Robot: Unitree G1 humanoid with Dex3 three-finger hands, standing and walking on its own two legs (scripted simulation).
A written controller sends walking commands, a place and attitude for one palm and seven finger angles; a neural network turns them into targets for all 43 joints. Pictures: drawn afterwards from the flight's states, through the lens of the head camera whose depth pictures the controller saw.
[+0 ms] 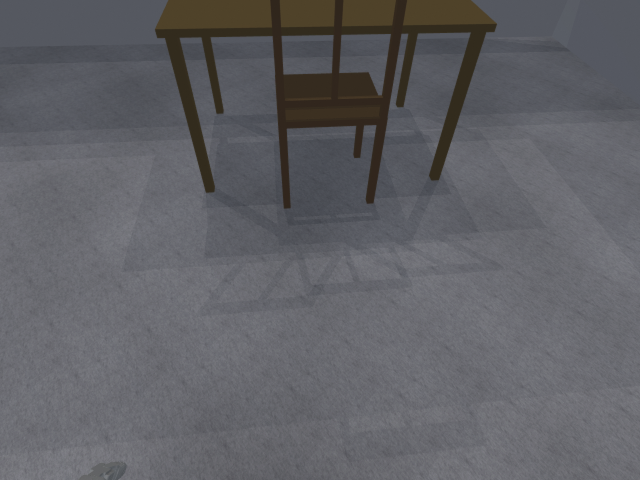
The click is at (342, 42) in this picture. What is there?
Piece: chair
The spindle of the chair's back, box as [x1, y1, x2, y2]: [331, 0, 342, 98]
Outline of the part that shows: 342,0 335,0 331,98 337,98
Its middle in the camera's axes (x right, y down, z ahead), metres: +0.05 -0.63 +1.29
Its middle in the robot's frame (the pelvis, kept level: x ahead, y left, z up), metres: +1.39 +0.02 -0.06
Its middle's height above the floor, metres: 0.71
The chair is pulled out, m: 0.00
